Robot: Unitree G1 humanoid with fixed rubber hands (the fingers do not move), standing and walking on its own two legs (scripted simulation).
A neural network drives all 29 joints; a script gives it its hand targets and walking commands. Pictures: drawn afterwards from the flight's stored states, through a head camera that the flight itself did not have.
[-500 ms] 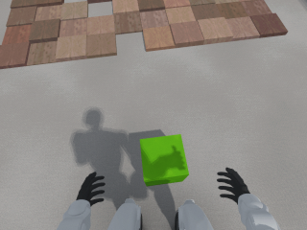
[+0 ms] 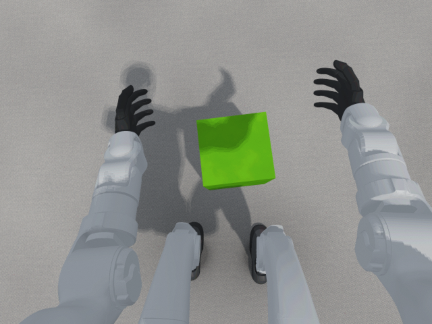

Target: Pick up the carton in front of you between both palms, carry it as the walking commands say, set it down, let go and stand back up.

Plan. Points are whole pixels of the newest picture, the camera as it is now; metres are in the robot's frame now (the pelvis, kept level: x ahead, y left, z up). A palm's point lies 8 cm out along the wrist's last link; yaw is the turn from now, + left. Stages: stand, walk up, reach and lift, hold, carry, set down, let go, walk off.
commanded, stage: reach and lift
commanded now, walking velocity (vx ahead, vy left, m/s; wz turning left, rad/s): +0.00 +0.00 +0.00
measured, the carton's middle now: (234, 155) +0.46 -0.01 -0.52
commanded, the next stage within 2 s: none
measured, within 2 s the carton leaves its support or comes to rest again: leaves its support in 1.78 s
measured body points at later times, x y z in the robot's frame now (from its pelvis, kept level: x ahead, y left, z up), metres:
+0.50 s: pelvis +0.01 +0.01 -0.11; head +0.33 -0.01 +0.20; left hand +0.46 +0.19 -0.28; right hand +0.50 -0.19 -0.28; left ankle +0.09 +0.14 -0.61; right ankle +0.09 -0.11 -0.61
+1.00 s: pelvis -0.04 +0.01 -0.27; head +0.33 -0.01 -0.01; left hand +0.47 +0.20 -0.45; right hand +0.50 -0.18 -0.47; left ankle +0.09 +0.14 -0.61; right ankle +0.08 -0.11 -0.61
